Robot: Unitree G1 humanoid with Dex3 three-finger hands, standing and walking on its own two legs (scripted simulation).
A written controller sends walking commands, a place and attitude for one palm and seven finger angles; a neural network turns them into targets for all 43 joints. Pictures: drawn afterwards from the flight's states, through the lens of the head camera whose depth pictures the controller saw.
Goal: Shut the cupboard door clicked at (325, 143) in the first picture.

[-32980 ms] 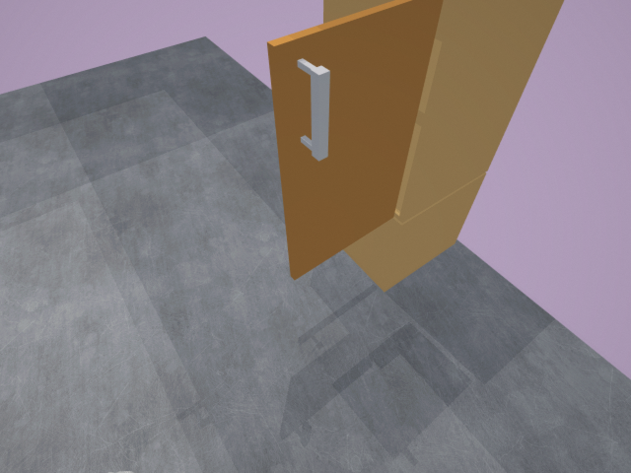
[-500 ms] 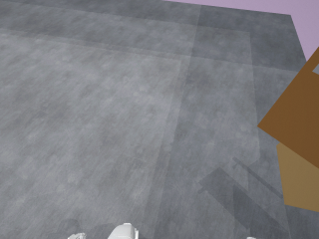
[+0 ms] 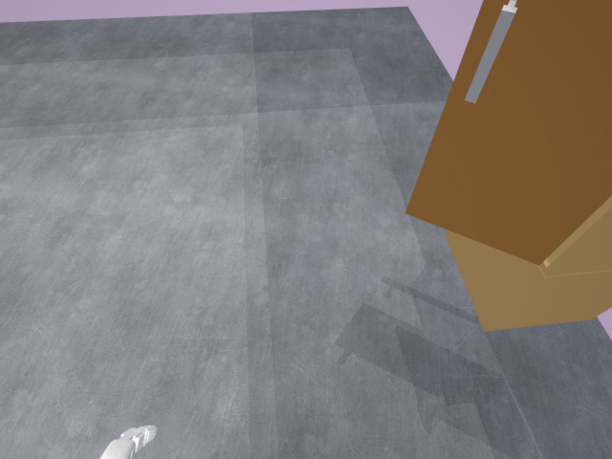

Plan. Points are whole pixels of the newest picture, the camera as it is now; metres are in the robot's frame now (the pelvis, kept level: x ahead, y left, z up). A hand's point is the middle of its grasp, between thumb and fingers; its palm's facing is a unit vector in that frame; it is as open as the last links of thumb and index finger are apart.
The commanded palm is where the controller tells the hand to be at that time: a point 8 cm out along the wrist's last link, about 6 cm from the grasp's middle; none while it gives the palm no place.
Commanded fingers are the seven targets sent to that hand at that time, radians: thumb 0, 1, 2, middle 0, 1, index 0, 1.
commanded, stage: turn to face it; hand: left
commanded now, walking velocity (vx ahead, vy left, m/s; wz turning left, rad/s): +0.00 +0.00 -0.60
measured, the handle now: (490, 53) +0.71 -0.28 +0.15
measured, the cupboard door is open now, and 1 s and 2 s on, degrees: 56 56 56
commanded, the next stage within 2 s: take the last steps up to it in 0.68 s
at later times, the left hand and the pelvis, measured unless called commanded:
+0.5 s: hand (182, 444) +0.16 +0.20 -0.18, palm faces -0.20 -0.96 -0.20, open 7.4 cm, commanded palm none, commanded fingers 0.00 0.90 0.90 -0.20 -0.30 -0.20 -0.30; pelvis +0.04 +0.02 +0.00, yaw -15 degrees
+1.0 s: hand (227, 411) +0.20 +0.13 -0.15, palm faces -0.39 -0.90 -0.22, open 7.4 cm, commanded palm none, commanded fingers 0.00 0.90 0.90 -0.20 -0.30 -0.20 -0.30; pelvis +0.06 -0.01 +0.01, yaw -24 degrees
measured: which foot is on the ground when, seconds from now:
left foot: down 0.00-0.02, up 0.04-0.42, down 0.44-0.84, up 0.86-1.00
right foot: up 0.00-0.00, down 0.02-0.44, up 0.46-0.82, down 0.84-1.00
